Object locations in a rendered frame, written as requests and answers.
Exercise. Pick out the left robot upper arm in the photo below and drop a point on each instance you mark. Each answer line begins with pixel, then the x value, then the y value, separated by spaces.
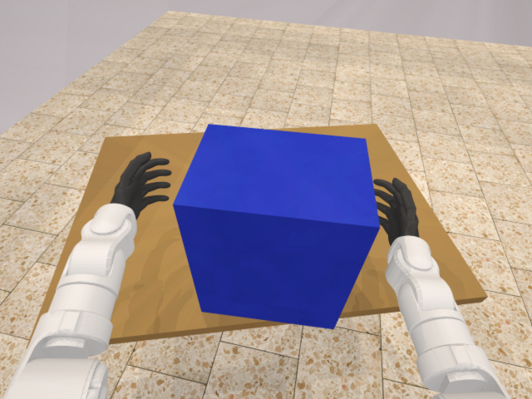
pixel 62 378

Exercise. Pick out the robot left forearm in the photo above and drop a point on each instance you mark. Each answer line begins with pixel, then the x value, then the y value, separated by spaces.
pixel 78 322

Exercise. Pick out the robot left hand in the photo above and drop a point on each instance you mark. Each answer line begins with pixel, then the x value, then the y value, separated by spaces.
pixel 132 186

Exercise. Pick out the robot right forearm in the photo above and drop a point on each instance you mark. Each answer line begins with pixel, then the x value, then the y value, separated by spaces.
pixel 448 359

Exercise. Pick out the table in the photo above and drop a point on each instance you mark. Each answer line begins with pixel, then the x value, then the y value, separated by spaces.
pixel 157 297

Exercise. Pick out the carton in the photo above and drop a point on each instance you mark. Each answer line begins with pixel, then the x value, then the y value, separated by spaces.
pixel 277 225

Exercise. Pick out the robot right hand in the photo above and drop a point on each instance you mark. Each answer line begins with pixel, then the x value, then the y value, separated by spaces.
pixel 402 211

